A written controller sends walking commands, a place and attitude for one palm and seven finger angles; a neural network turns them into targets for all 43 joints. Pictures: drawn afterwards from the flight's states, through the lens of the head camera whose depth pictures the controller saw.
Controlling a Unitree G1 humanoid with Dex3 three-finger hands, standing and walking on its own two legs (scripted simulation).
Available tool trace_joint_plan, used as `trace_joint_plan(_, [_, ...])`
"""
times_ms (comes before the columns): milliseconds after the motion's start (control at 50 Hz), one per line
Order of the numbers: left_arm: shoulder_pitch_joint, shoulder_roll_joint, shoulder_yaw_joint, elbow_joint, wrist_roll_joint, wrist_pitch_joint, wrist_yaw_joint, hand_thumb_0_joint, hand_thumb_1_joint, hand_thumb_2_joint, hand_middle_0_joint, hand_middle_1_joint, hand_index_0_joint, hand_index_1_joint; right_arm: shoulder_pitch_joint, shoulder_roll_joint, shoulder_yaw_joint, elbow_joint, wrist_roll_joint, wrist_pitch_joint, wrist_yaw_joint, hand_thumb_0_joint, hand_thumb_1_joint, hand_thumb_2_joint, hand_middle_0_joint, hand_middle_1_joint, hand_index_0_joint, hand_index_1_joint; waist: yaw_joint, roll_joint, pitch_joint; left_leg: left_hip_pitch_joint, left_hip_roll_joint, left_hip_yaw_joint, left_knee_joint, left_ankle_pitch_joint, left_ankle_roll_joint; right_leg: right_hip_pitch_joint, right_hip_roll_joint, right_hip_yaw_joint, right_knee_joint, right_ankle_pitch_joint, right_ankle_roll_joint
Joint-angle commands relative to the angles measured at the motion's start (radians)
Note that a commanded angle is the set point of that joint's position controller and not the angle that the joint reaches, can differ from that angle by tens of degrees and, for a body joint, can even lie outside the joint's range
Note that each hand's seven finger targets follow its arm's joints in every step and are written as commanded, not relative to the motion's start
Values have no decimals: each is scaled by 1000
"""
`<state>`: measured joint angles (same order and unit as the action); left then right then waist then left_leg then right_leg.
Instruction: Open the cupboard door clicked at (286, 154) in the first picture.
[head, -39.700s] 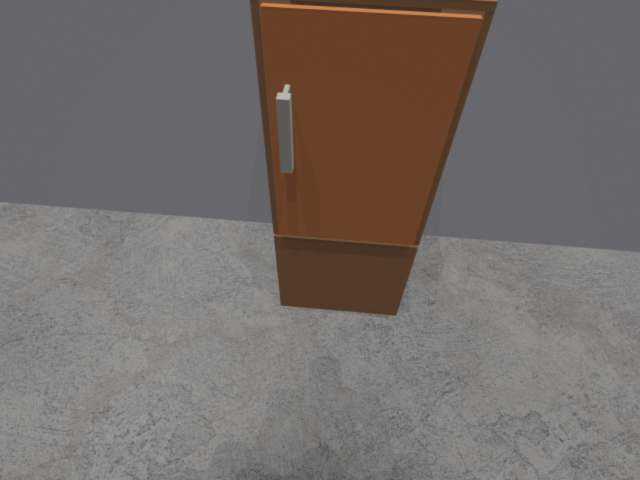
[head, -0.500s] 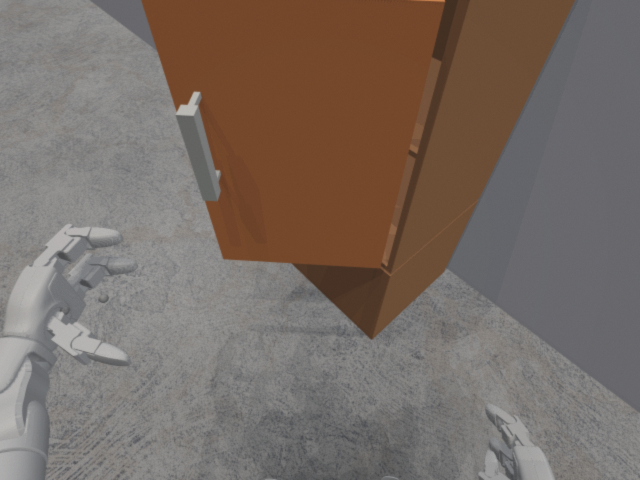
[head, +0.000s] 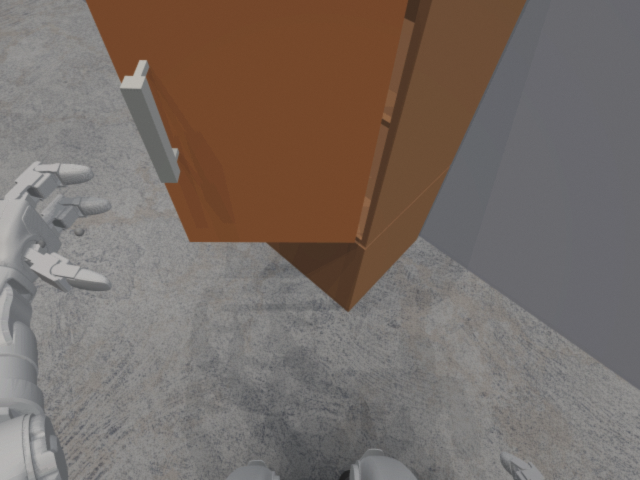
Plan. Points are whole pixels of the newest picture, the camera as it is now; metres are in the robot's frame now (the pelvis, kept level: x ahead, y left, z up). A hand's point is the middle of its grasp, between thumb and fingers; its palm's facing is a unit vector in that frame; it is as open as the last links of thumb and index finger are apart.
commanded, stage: move the hooked fingers beside the handle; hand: left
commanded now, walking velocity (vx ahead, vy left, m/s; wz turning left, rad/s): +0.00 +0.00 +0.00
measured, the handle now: (157, 125) +0.59 +0.26 +0.06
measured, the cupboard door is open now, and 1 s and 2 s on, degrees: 44 44 44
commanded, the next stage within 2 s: slide the fingers in behind the handle in 1.84 s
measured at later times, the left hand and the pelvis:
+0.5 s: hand (83, 187) +0.45 +0.31 +0.08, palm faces +0.02 -1.00 +0.00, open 14.0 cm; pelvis +0.00 +0.02 -0.01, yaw -1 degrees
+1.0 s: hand (103, 141) +0.53 +0.31 +0.08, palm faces +0.02 -1.00 -0.01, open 14.0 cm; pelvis +0.01 +0.02 -0.02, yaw -2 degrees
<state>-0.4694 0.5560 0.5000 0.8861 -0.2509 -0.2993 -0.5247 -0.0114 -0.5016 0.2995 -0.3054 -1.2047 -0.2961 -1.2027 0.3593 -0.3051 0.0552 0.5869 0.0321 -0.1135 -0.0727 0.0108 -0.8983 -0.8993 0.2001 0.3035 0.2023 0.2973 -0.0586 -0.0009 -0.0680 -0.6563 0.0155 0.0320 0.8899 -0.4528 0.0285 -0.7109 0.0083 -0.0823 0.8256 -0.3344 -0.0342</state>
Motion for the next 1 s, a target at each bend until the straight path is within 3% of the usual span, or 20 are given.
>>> trace_joint_plan(0, [-423,361,74,-196,-21,-99,-8,0,-500,300,-300,-1200,-300,-1200,63,-161,-74,-92,-2,-22,-11,0,-900,-900,200,300,200,300,0,120,-389,72,-8,-52,-123,317,-6,264,14,86,-63,224,0])
trace_joint_plan(60, [-419,342,60,-134,-20,-101,-19,0,-500,300,-300,-1200,-300,-1200,76,-161,-75,-81,-2,-5,-8,0,-900,-900,200,300,200,300,-9,115,-386,76,-6,-53,-114,341,-6,243,16,82,-62,244,3])
trace_joint_plan(140, [-418,400,97,-41,-5,-81,-28,0,-500,300,-300,-1200,-300,-1200,97,-171,-74,-82,-4,23,-6,0,-900,-900,200,300,200,300,-5,84,-368,28,-5,-50,-112,343,-4,241,17,78,-56,255,5])
trace_joint_plan(180, [-491,407,82,-26,2,-84,-30,0,-500,300,-300,-1200,-300,-1200,100,-171,-70,-85,-6,35,-5,0,-900,-900,200,300,200,300,-21,92,-349,17,-4,-51,-105,333,-1,217,21,78,-50,241,2])
trace_joint_plan(200, [-511,450,109,-38,11,-94,-27,0,-500,300,-300,-1200,-300,-1200,110,-175,-74,-81,-8,43,-4,0,-900,-900,200,300,200,300,-13,107,-386,34,-2,-57,-102,365,-4,226,22,77,-44,260,2])
trace_joint_plan(220, [-507,424,87,-32,16,-98,-28,0,-500,300,-300,-1200,-300,-1200,114,-171,-73,-88,-9,48,0,0,-900,-900,200,300,200,300,-16,130,-402,50,-4,-55,-100,374,-6,215,23,75,-40,259,2])
trace_joint_plan(260, [-545,429,84,-17,20,-107,-24,0,-500,300,-300,-1200,-300,-1200,122,-173,-74,-80,-12,60,2,0,-900,-900,200,300,200,300,-32,126,-402,58,3,-60,-90,381,-8,184,26,69,-38,251,4])
trace_joint_plan(300, [-573,453,100,-5,18,-116,-31,0,-500,300,-300,-1200,-300,-1200,134,-176,-75,-75,-14,73,3,0,-900,-900,200,300,200,300,-30,148,-428,78,4,-61,-79,417,-12,179,30,72,-31,268,2])
trace_joint_plan(380, [-639,446,65,75,37,-101,-39,0,-500,300,-300,-1200,-300,-1200,142,-181,-68,-73,-15,94,2,0,-900,-900,200,300,200,300,-62,127,-366,42,8,-72,-71,385,-9,115,34,61,-26,229,1])
trace_joint_plan(420, [-681,474,64,95,55,-94,-35,0,-500,300,-300,-1200,-300,-1200,154,-188,-68,-64,-17,106,0,0,-900,-900,200,300,200,300,-72,138,-387,49,11,-80,-66,370,-12,90,32,60,-26,204,4])
trace_joint_plan(460, [-734,492,66,79,68,-101,-26,0,-500,300,-300,-1200,-300,-1200,164,-189,-67,-59,-22,113,1,0,-900,-900,200,300,200,300,-74,193,-423,76,12,-88,-56,393,-20,70,32,57,-17,199,2])
trace_joint_plan(500, [-771,511,78,60,68,-112,-22,0,-500,300,-300,-1200,-300,-1200,183,-193,-70,-49,-28,122,4,0,-900,-900,200,300,200,300,-75,203,-490,147,20,-106,-43,494,-39,54,38,45,-4,222,1])
trace_joint_plan(520, [-753,493,70,77,65,-111,-21,0,-500,300,-300,-1200,-300,-1200,187,-193,-70,-48,-28,127,6,0,-900,-900,200,300,200,300,-79,200,-503,162,23,-107,-36,524,-41,44,39,43,-4,232,3])
trace_joint_plan(640, [-786,511,56,132,99,-80,-6,0,-500,300,-300,-1200,-300,-1200,207,-195,-63,-47,-33,160,14,0,-900,-900,200,300,200,300,-91,208,-450,127,28,-112,-34,525,-42,11,41,34,-5,219,5])
trace_joint_plan(660, [-778,534,72,141,106,-77,2,0,-500,300,-300,-1200,-300,-1200,213,-199,-63,-48,-35,165,14,0,-900,-900,200,300,200,300,-91,192,-456,120,28,-114,-33,518,-39,12,42,34,-6,218,5])
trace_joint_plan(720, [-861,539,66,114,111,-89,16,0,-500,300,-300,-1200,-300,-1200,229,-199,-62,-43,-40,176,16,0,-900,-900,200,300,200,300,-109,240,-489,163,33,-123,-23,555,-50,-13,45,31,-2,221,5])
trace_joint_plan(840, [-892,590,69,199,142,-71,24,0,-500,300,-300,-1200,-300,-1200,248,-205,-50,-39,-44,194,15,0,-900,-900,200,300,200,300,-136,213,-443,80,31,-115,-12,504,-32,-2,47,36,-5,233,7])
trace_joint_plan(900, [-947,643,80,208,159,-67,26,0,-500,300,-300,-1200,-300,-1200,262,-211,-44,-39,-46,202,12,0,-900,-900,200,300,200,300,-146,249,-464,79,31,-119,-3,502,-35,-16,48,36,2,228,5])
trace_joint_plan(940, [-968,653,74,249,170,-57,26,0,-500,300,-300,-1200,-300,-1200,268,-212,-38,-38,-46,206,12,0,-900,-900,200,300,200,300,-164,225,-447,36,31,-116,9,474,-24,-19,50,38,3,225,7])
trace_joint_plan(980, [-997,701,98,238,173,-60,25,0,-500,300,-300,-1200,-300,-1200,278,-216,-36,-44,-48,206,8,0,-900,-900,200,300,200,300,-166,236,-484,34,28,-119,19,497,-23,0,51,38,14,253,5])
